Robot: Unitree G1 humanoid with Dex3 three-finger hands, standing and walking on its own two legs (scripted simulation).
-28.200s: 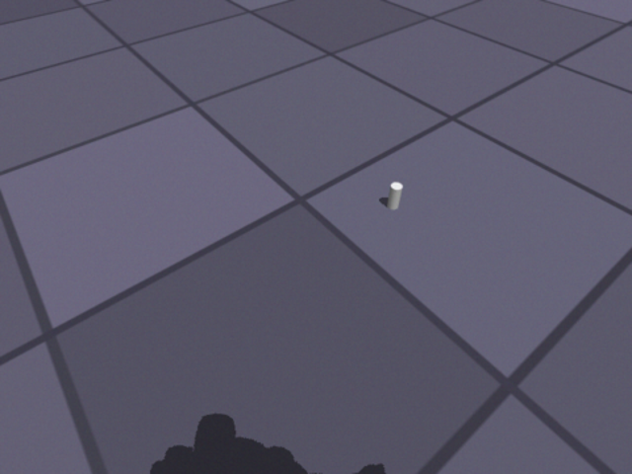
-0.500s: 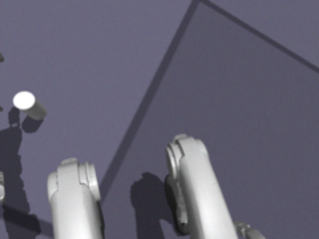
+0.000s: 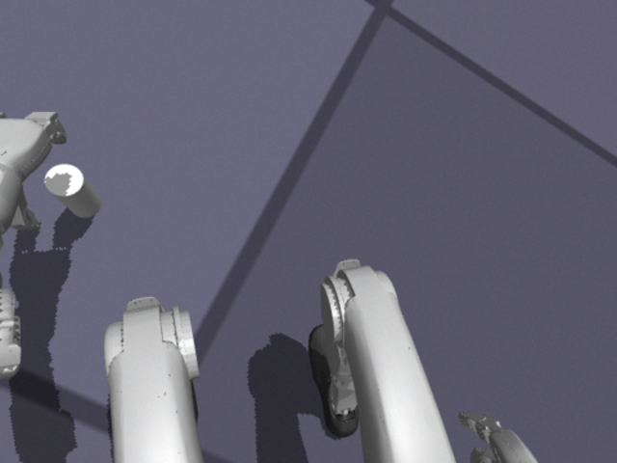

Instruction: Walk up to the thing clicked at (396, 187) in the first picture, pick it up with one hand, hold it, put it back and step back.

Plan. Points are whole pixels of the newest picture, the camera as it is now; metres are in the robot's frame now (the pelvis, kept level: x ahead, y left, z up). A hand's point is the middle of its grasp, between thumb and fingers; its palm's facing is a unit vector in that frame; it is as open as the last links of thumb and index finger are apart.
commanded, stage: withdraw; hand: left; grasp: from above
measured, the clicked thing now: (75, 193) +0.53 +0.27 -0.31
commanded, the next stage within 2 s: home in 0.16 s
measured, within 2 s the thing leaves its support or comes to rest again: neither
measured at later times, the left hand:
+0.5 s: hand out of the picture +0.52 +0.32 -0.11, palm faces -0.42 -0.11 -0.90, open 13.2 cm
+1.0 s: hand out of the picture +0.32 +0.24 +0.08, palm faces -0.19 -0.77 -0.60, open 7.6 cm
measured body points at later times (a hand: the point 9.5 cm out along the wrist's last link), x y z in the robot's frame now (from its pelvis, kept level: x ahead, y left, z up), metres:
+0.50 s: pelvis +0.02 +0.01 +0.00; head +0.25 +0.07 +0.38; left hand +0.54 +0.32 -0.06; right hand +0.05 -0.24 -0.11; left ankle +0.09 +0.13 -0.34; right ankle +0.12 -0.16 -0.34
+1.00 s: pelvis +0.03 -0.01 +0.18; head +0.16 +0.04 +0.61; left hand +0.33 +0.28 +0.12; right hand +0.25 -0.24 +0.08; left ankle +0.09 +0.13 -0.34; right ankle +0.12 -0.16 -0.34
